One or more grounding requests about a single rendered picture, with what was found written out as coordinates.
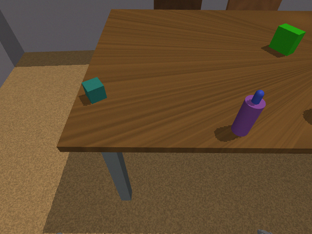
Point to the table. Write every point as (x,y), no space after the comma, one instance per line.
(175,81)

